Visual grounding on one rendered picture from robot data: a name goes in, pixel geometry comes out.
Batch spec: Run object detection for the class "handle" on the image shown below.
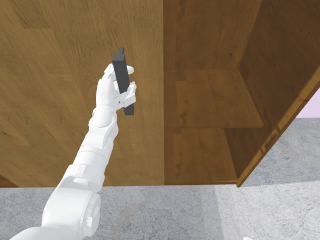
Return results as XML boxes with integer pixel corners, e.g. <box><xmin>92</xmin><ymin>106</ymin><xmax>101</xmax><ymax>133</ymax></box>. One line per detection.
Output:
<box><xmin>112</xmin><ymin>47</ymin><xmax>135</xmax><ymax>116</ymax></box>

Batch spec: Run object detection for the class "robot left hand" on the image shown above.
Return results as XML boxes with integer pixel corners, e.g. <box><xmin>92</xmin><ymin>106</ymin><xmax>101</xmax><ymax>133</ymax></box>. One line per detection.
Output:
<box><xmin>96</xmin><ymin>64</ymin><xmax>137</xmax><ymax>112</ymax></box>

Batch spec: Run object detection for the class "left robot forearm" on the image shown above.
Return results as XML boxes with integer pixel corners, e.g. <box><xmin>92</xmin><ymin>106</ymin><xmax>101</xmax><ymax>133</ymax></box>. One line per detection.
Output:
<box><xmin>41</xmin><ymin>105</ymin><xmax>119</xmax><ymax>225</ymax></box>

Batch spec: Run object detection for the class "left robot upper arm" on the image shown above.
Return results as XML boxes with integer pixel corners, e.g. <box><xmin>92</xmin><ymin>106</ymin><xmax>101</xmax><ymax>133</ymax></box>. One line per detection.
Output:
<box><xmin>10</xmin><ymin>187</ymin><xmax>101</xmax><ymax>240</ymax></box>

